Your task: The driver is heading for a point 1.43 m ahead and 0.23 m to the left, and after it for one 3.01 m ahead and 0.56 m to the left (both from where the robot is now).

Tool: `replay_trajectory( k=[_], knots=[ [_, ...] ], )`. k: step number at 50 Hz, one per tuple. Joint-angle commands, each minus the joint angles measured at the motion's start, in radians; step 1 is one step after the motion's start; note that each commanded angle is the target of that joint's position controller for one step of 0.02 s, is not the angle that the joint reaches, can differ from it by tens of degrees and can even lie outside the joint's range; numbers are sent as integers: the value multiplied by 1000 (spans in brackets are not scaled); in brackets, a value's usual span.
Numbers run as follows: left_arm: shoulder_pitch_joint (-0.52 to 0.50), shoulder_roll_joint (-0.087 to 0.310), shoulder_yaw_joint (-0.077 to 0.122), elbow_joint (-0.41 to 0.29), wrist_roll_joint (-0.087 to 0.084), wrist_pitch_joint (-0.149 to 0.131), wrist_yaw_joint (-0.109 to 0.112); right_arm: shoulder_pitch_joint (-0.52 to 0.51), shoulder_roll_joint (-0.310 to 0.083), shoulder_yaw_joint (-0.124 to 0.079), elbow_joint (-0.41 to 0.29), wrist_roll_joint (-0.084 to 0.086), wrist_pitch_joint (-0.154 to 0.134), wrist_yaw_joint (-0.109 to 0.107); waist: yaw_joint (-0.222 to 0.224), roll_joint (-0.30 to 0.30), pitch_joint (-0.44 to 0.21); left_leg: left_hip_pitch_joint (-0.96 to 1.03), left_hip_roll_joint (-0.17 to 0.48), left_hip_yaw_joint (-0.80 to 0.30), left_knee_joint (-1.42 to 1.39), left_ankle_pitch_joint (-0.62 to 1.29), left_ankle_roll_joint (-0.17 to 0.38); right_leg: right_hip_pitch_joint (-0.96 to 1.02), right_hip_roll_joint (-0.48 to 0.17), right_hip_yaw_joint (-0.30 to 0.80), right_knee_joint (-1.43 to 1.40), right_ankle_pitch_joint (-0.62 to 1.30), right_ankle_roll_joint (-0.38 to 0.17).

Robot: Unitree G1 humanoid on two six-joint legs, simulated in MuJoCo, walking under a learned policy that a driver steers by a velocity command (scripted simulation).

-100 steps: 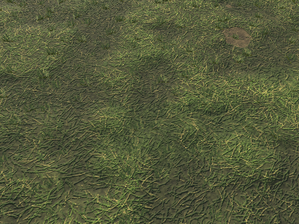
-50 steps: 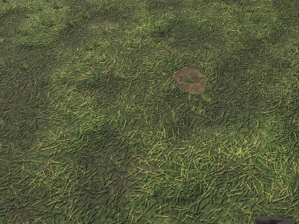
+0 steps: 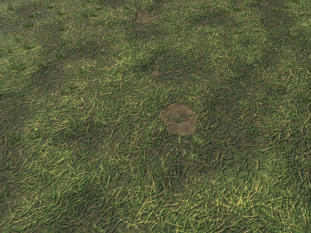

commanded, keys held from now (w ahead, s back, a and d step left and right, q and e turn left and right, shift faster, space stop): w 0.60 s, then no key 0.40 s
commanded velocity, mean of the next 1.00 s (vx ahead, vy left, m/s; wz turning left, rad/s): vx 0.38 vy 0.00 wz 0.00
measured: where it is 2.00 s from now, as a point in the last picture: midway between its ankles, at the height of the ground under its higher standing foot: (161, 184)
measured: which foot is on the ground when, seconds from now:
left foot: up 0.00-0.34, down 0.36-0.88, up 0.90-1.00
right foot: down 0.00-0.36, up 0.38-0.84, down 0.86-1.00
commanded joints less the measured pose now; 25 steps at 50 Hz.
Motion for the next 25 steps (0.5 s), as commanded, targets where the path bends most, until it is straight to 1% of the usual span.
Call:
replay_trajectory(
  k=[1, 3, 5, 7, 9, 11, 13, 14, 15, 16, 17, 18, 19, 20, 21, 22, 23, 24, 25],
  knots=[
    [76, 89, 0, -16, 8, 5, 3, -89, -53, -17, -76, -7, -10, 8, 11, -110, 58, -316, 81, -19, -44, 119, 5, 207, -256, 253, -229, 392, -134],
    [100, 117, 2, -10, 11, 11, 14, -139, -33, -14, -94, -14, 2, 11, 13, -103, 70, -318, 73, 4, -132, 181, -20, 183, -243, 206, -259, 427, -143],
    [93, 140, 5, -15, 14, 15, 25, -232, -17, -6, -129, -16, 6, 10, 23, -96, 100, -302, 62, 15, -278, 260, -35, 133, -230, 166, -288, 416, -138],
    [99, 152, 7, -15, 14, 15, 32, -309, -10, 2, -152, -14, 6, 16, 39, -109, 119, -239, 40, 35, -409, 349, -37, 84, -212, 127, -316, 382, -130],
    [129, 156, 11, -3, 7, 12, 34, -364, -17, 6, -169, -11, 6, 23, 52, -114, 137, -203, 28, 45, -477, 395, -31, 81, -222, 111, -334, 350, -133],
    [146, 154, 14, 10, -3, 14, 33, -403, -27, 8, -189, -7, 4, 32, 51, -111, 155, -210, 30, 30, -523, 399, -11, 131, -250, 108, -327, 358, -132],
    [140, 162, 21, 15, -7, 20, 35, -417, -45, 5, -204, -7, -3, 43, 34, -106, 148, -207, 28, 23, -558, 362, 17, 203, -277, 99, -287, 423, -120],
    [127, 172, 25, 12, -6, 24, 36, -400, -60, 0, -204, -8, -7, 46, 15, -111, 126, -166, 16, 30, -571, 333, 31, 229, -283, 90, -248, 515, -111],
    [113, 185, 30, 8, -5, 28, 37, -358, -82, -10, -197, -9, -9, 46, -14, -127, 85, -84, -10, 49, -571, 303, 45, 245, -284, 82, -187, 680, -101],
    [98, 194, 34, 5, -2, 34, 37, -269, -110, -26, -175, -11, -9, 43, -64, -145, 20, 45, -45, 76, -567, 280, 64, 246, -270, 64, -76, 862, -87],
    [84, 182, 28, -2, 2, 41, 37, -96, -148, -50, -121, -10, -6, 36, -145, -139, -78, 270, -67, 88, -572, 289, 91, 181, -224, 33, 122, 931, -61],
    [84, 155, 15, -25, 16, 42, 34, 94, -210, -69, -78, -21, -2, 26, -204, -47, -212, 598, 103, -111, -545, 263, 148, -63, -170, 9, 436, 652, -31],
    [226, -5, -29, -29, 6, 21, 19, 172, -269, -74, -53, -33, 0, 31, -117, 240, -389, 902, 358, -637, -698, 3, 319, -424, 31, 50, 814, -146, 29],
    [149, 85, -9, -22, -20, -8, 12, 145, -181, -48, -53, -26, -2, 33, -148, 176, -356, 851, 342, -758, -823, -118, 290, -530, 10, 186, 952, -258, 6],
    [42, 148, 9, -65, -43, -22, 11, 39, -142, -35, -69, -20, -9, 31, -127, 139, -185, 701, 316, -606, -844, -85, 241, -610, -45, 156, 978, -189, -12],
    [-18, 160, 11, -81, -41, -26, 19, -53, -111, -24, -92, -26, -16, 32, -91, 34, -108, 530, 284, -479, -871, 14, 214, -568, -102, 134, 930, -88, -20],
    [-40, 156, 21, -84, -23, -20, 29, -105, -84, -15, -96, -38, -23, 37, -56, 0, -52, 385, 249, -381, -895, 119, 196, -514, -137, 120, 869, -29, -19],
    [-10, 137, 24, -80, -14, -6, 34, -124, -62, -7, -92, -49, -29, 39, -15, 21, -44, 300, 216, -314, -920, 165, 183, -443, -167, 131, 828, 6, -22],
    [13, 112, 24, -76, -13, 8, 36, -120, -54, -4, -84, -49, -29, 42, 2, 36, -37, 254, 201, -278, -944, 174, 184, -409, -175, 129, 796, 14, -22]
  ],
)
